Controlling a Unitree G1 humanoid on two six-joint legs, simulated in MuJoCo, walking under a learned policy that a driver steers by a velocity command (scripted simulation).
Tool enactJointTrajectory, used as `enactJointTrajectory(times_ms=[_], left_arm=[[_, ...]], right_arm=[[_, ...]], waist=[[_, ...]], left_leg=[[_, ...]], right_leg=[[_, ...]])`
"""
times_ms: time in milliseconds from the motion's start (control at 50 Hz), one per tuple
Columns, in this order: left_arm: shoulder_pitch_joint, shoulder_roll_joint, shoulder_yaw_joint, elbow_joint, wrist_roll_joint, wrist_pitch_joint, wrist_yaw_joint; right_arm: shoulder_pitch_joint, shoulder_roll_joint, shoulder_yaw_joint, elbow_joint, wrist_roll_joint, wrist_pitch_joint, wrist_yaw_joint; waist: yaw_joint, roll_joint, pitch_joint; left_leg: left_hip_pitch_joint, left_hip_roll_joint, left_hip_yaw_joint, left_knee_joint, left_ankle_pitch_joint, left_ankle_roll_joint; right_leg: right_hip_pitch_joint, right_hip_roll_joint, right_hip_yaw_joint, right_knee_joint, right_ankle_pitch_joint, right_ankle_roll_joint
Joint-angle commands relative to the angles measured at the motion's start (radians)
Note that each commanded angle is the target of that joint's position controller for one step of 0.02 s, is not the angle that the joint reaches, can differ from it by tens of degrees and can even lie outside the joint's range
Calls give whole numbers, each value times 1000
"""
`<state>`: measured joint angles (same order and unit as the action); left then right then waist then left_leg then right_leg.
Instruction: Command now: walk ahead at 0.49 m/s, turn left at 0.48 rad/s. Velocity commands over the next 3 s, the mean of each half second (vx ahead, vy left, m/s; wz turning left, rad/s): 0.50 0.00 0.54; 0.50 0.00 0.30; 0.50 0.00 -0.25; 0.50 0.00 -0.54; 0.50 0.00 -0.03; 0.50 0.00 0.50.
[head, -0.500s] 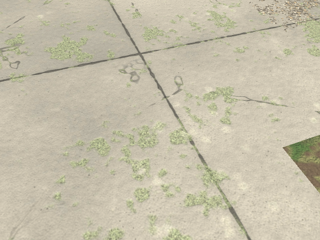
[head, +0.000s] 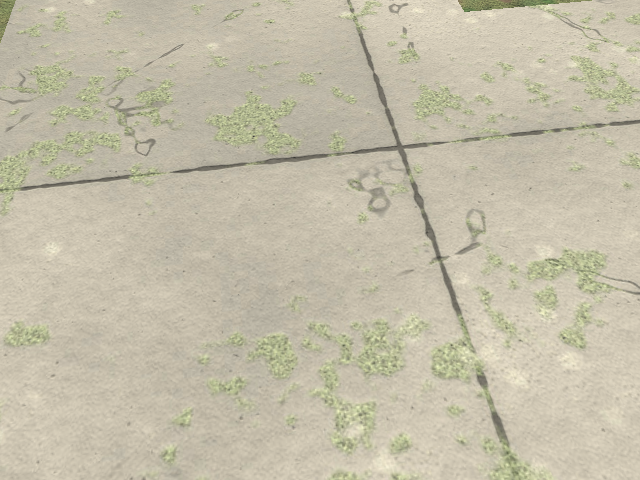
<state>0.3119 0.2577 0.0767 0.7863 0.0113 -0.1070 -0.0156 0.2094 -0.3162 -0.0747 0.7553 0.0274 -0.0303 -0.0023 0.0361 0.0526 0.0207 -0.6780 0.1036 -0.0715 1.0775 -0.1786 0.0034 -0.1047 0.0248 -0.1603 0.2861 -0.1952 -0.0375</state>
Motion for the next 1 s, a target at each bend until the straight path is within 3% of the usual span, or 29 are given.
enactJointTrajectory(times_ms=[20,120,180,220,240,260,280,300,320,340,360,380,400,440,500,560,640,700,740,760,780,800,820,840,860,880,920,1000], left_arm=[[-95,128,29,-62,1,-20,11],[-24,181,45,-23,-18,3,22],[-7,209,54,-6,-34,27,23],[-19,243,61,-8,-42,42,28],[-34,248,61,-11,-47,52,29],[-31,224,48,-17,-44,52,34],[42,104,10,-64,0,39,30],[26,80,-12,-95,-9,-2,19],[-110,171,10,-123,-52,-26,8],[-144,163,4,-137,-59,-38,8],[-138,155,4,-123,-34,-40,17],[-120,166,12,-114,-14,-32,22],[-102,168,15,-110,-9,-19,20],[-95,143,11,-107,3,1,20],[-192,110,-3,-134,7,13,23],[-306,86,-16,-157,-1,5,12],[-374,103,-15,-170,-16,-13,-14],[-354,134,-3,-173,-16,-23,-23],[-234,160,16,-143,-12,-30,-17],[-105,197,30,-122,1,-34,-12],[41,279,51,-102,15,-33,-8],[114,259,52,-57,-9,-22,-21],[77,184,29,-63,-31,-18,-21],[19,152,18,-75,-24,-8,-16],[-29,136,8,-76,-12,-1,-14],[-58,114,-1,-77,-5,-2,-13],[-67,104,-6,-71,-4,-6,-11],[-31,158,6,-36,-20,-7,-1]], right_arm=[[14,-9,3,-57,-5,-5,14],[-166,3,16,-130,-5,-13,49],[-204,-18,9,-173,-5,-11,63],[-133,-57,-13,-176,-5,-3,63],[-4,-96,-38,-149,-2,0,58],[172,-164,-75,-103,0,7,43],[234,-287,-104,-89,4,11,23],[220,-286,-88,-133,-1,-9,32],[210,-200,-63,-129,-10,-24,41],[169,-167,-53,-123,-11,-33,42],[95,-132,-42,-133,-8,-35,39],[41,-101,-31,-148,-16,-37,35],[15,-91,-27,-164,-24,-37,31],[15,-103,-30,-159,-21,-42,21],[62,-128,-37,-137,-15,-42,1],[100,-132,-37,-121,-8,-32,-10],[163,-122,-32,-82,-5,-29,-11],[171,-121,-32,-66,-10,-22,-13],[148,-110,-29,-69,-11,-15,-11],[139,-74,-13,-81,-19,-15,-9],[232,-25,4,-95,-16,-23,-11],[290,-20,13,-90,0,-33,-13],[209,-103,-4,-93,13,-38,-11],[105,-116,-6,-114,9,-40,-9],[43,-103,-3,-132,-9,-44,-6],[31,-93,-7,-135,-21,-45,-4],[65,-58,-2,-124,-17,-40,2],[-17,-15,16,-150,-27,-40,1]], waist=[[-42,-102,40],[28,-74,89],[25,-91,84],[-31,-133,6],[-109,-132,-66],[-195,-103,-158],[-141,149,-240],[-116,169,-420],[-169,46,-336],[-139,23,-211],[-87,-48,-135],[-47,-32,-103],[-23,-13,-92],[-11,-16,-82],[-38,-14,-40],[-85,23,-22],[-123,41,-10],[-105,70,0],[-36,81,-42],[25,46,-155],[34,-149,-321],[32,-378,-367],[52,-243,-228],[51,-154,-123],[27,-101,-43],[0,-106,-20],[-28,-148,-27],[-15,-123,-12]], left_leg=[[-24,34,-35,-132,161,-4],[-23,17,59,-358,215,28],[-9,-17,113,-420,101,68],[136,-94,178,-422,-9,110],[306,-147,204,-458,-12,141],[591,-175,171,-503,40,181],[951,77,-272,-526,8,311],[1096,234,-784,-734,-204,454],[1051,219,-697,-801,-203,382],[916,186,-559,-797,-137,346],[761,141,-441,-792,-28,311],[642,106,-361,-804,75,295],[573,82,-327,-826,124,291],[499,61,-269,-847,232,300],[451,22,-199,-853,263,280],[432,-19,-172,-835,154,233],[500,29,-218,-791,85,218],[593,77,-280,-726,141,200],[609,43,-264,-610,333,170],[550,-12,-215,-419,358,138],[257,-135,-113,-74,122,65],[10,-209,-92,165,-384,24],[-101,-153,-138,251,-353,28],[-113,-106,-94,252,-272,31],[-98,-69,-60,190,-206,33],[-58,-31,-53,121,-155,32],[15,-9,-29,49,-118,22],[-12,8,13,-153,-4,-10]], right_leg=[[-30,-276,99,-174,225,-148],[76,-302,6,-158,239,-124],[178,-325,-27,-76,399,-101],[208,-318,-56,91,757,-78],[178,-294,-81,271,864,-59],[29,-252,-98,523,774,-18],[-391,-132,-82,910,29,48],[-609,19,174,1122,-421,66],[-715,-36,260,1144,-340,44],[-731,-75,247,1076,-253,24],[-674,-119,246,987,-184,24],[-595,-147,251,915,-139,29],[-539,-157,252,887,-111,38],[-508,-149,231,817,-75,67],[-530,-122,215,630,71,105],[-472,-73,211,392,246,110],[-427,-55,213,259,309,86],[-411,-51,212,216,188,38],[-252,-22,169,160,145,-10],[-39,-96,231,190,173,-63],[335,-297,552,198,105,-196],[467,-416,923,42,-151,-285],[383,-402,896,1,-314,-249],[259,-364,749,-7,-281,-212],[129,-321,646,-35,-175,-199],[56,-286,579,-54,-78,-189],[-8,-241,489,-90,48,-186],[-18,-233,368,-132,238,-202]])
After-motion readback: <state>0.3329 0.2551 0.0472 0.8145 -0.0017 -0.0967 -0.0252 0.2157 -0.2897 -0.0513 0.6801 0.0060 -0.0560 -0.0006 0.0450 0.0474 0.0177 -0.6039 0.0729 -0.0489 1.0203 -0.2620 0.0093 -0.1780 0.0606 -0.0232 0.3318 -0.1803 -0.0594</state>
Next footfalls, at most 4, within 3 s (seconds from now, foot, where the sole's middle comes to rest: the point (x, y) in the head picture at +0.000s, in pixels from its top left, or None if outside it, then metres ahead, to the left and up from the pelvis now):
0.26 left None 0.31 0.16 -0.78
0.76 right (329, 414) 0.64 0.05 -0.78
1.26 left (186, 348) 0.79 0.39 -0.78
1.78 right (279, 243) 1.12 0.20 -0.78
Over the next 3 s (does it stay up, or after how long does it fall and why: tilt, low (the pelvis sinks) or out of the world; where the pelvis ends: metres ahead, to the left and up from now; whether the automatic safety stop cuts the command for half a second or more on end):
stays up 1.63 0.29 0.00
